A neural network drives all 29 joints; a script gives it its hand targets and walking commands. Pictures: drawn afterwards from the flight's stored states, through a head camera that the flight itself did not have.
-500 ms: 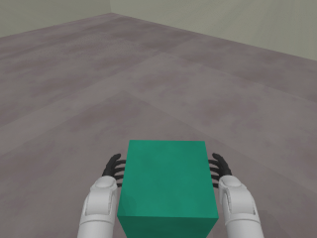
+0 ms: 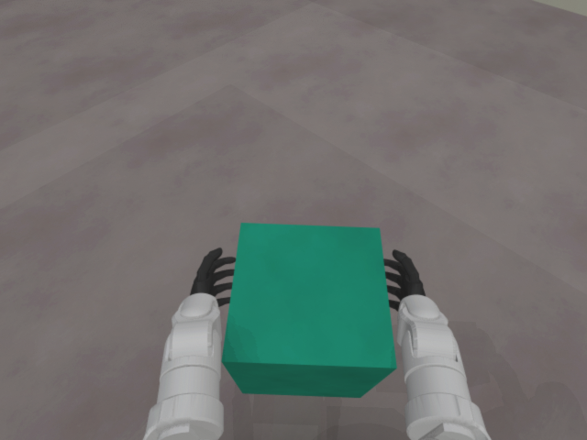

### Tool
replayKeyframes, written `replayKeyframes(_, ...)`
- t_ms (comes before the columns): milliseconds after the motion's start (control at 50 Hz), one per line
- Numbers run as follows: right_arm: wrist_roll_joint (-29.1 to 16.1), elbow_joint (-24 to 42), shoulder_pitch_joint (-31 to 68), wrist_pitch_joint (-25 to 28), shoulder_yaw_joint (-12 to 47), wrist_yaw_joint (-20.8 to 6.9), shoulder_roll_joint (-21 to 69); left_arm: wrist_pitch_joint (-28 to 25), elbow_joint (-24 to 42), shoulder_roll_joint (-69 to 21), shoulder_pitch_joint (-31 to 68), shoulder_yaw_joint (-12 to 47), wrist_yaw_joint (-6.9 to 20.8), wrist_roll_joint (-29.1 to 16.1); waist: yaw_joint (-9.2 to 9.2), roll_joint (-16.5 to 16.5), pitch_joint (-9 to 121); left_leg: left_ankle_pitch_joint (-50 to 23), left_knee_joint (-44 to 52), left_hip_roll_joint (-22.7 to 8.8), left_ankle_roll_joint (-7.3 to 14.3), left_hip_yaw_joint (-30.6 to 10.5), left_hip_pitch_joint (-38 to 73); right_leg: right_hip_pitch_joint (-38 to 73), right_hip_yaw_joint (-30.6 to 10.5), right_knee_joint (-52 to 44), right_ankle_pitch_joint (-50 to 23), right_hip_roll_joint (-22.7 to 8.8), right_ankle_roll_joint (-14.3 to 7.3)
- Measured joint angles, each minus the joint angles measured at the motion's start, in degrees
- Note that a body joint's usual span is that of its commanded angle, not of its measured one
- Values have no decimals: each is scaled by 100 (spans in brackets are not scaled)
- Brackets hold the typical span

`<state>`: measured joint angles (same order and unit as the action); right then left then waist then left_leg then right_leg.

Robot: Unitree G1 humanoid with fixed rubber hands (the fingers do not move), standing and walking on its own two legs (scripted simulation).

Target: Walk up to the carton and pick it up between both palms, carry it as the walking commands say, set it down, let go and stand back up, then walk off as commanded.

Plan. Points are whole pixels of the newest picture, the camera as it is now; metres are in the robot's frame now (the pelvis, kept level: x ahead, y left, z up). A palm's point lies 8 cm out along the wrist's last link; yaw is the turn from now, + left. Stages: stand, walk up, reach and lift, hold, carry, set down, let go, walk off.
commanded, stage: set down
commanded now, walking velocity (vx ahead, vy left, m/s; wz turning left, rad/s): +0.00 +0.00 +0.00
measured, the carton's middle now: (305, 317) +0.33 +0.00 -0.10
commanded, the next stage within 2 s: none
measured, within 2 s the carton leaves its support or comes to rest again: neither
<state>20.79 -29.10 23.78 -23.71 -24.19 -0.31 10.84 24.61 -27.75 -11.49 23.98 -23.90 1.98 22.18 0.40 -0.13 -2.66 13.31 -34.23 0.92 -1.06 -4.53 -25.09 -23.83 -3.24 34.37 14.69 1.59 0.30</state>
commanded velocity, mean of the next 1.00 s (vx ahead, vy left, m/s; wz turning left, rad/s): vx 0.00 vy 0.00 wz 0.00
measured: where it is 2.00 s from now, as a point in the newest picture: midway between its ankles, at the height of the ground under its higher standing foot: outside the picture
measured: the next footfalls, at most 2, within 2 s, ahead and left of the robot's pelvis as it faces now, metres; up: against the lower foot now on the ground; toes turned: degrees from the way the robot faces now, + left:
none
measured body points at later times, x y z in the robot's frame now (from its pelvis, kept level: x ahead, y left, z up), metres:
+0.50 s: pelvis -0.02 +0.01 -0.06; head +0.15 +0.01 +0.36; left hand +0.37 +0.15 -0.12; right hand +0.37 -0.15 -0.12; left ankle +0.05 +0.13 -0.73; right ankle +0.03 -0.12 -0.73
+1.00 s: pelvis -0.02 +0.00 -0.13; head +0.19 +0.00 +0.27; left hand +0.40 +0.15 -0.21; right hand +0.40 -0.15 -0.21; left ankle +0.05 +0.13 -0.73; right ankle +0.03 -0.12 -0.73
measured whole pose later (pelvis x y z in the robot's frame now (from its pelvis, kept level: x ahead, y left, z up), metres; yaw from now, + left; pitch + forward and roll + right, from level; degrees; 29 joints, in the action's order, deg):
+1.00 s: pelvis -0.02 +0.00 -0.13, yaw -1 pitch +39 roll +0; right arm 14.0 -34.0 40.6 -15.7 -25.2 1.1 5.1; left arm 16.4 -30.2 -8.3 38.9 -25.8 -1.9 14.9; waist 0.9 -0.3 12.3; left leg 23.6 -71.8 3.6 -2.7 -5.7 -86.9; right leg -86.1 -4.6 72.6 25.1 4.7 1.5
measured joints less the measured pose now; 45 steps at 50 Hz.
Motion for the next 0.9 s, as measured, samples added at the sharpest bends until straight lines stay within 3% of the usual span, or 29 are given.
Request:
replayKeyframes(240,-192,-113,582,586,-104,-46,-190,-557,80,-7,446,-66,-183,-223,-37,7,143,152,-959,95,3,-21,-1903,-1905,-58,968,165,28,68)
replayKeyframes(580,-289,-206,1155,691,-241,-89,-312,-686,102,28,905,-222,-259,-393,-28,-2,851,510,-2205,189,-51,-50,-4060,-4088,-122,2264,545,120,105)
replayKeyframes(900,-577,-391,1545,779,-145,89,-483,-792,-122,236,1334,-223,-342,-633,38,-14,1370,912,-3386,236,-144,-107,-5721,-5762,-133,3446,928,272,110)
